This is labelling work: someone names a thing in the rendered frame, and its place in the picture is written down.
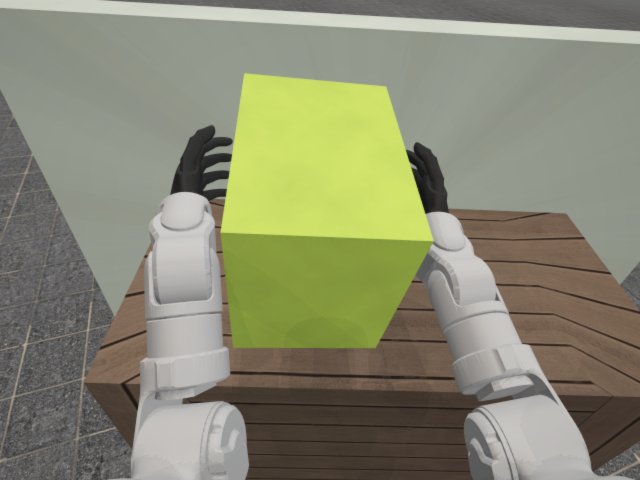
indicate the pedestal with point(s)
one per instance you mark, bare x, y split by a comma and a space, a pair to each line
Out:
395, 412

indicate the left robot hand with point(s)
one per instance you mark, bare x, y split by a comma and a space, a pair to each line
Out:
190, 176

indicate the carton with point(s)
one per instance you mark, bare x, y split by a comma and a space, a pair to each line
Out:
323, 227

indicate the right robot hand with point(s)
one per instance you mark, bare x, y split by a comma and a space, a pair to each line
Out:
429, 179

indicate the robot left forearm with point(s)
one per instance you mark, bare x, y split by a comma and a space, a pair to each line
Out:
182, 287

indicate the left robot upper arm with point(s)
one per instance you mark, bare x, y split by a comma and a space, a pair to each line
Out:
198, 441

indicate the right robot upper arm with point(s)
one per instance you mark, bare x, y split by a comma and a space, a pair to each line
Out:
530, 438

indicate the robot right forearm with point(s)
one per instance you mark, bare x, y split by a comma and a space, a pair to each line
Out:
489, 358

